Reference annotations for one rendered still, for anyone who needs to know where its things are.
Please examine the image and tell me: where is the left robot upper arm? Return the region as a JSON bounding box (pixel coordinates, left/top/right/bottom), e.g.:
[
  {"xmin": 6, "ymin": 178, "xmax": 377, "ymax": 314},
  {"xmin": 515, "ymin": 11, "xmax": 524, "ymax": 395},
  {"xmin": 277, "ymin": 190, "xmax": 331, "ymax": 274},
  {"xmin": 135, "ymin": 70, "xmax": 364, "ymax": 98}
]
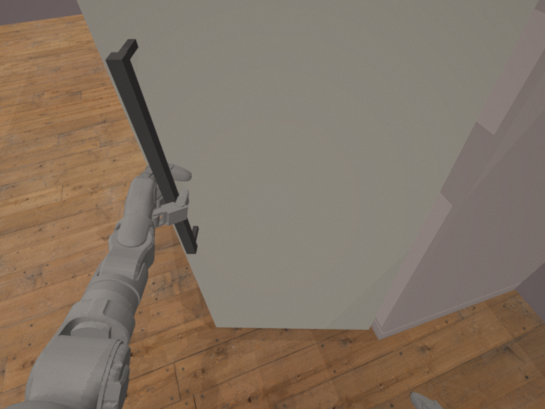
[{"xmin": 3, "ymin": 335, "xmax": 131, "ymax": 409}]

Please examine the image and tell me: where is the fridge door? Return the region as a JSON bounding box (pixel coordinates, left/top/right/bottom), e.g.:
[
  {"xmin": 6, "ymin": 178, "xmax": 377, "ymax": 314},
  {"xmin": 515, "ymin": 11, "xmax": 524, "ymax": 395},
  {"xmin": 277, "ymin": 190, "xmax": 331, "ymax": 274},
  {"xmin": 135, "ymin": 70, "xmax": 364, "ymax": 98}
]
[{"xmin": 77, "ymin": 0, "xmax": 538, "ymax": 330}]

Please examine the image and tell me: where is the robot left hand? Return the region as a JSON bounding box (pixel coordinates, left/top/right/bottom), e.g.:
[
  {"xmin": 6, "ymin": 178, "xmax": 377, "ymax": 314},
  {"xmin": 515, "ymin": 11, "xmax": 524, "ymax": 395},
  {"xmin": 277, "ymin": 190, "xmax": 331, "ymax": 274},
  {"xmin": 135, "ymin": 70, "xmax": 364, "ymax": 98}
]
[{"xmin": 123, "ymin": 163, "xmax": 192, "ymax": 228}]

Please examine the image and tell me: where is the handle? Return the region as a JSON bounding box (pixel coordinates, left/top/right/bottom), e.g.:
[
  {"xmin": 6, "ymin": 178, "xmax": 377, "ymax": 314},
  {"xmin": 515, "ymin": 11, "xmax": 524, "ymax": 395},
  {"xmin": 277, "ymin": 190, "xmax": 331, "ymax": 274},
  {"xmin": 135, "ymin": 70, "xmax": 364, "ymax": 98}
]
[{"xmin": 106, "ymin": 39, "xmax": 198, "ymax": 254}]

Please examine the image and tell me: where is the robot right hand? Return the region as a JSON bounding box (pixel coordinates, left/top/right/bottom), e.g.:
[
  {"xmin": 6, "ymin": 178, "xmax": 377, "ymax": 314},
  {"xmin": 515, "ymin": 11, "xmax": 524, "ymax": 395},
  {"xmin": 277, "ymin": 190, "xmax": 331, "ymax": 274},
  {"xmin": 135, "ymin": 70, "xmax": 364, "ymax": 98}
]
[{"xmin": 410, "ymin": 392, "xmax": 443, "ymax": 409}]

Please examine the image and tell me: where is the robot left forearm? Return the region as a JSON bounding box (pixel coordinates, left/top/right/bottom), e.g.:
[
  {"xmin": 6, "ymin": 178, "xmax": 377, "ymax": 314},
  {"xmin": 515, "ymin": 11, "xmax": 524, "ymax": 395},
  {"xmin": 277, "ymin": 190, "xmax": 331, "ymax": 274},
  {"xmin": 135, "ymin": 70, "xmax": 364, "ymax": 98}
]
[{"xmin": 25, "ymin": 215, "xmax": 155, "ymax": 401}]

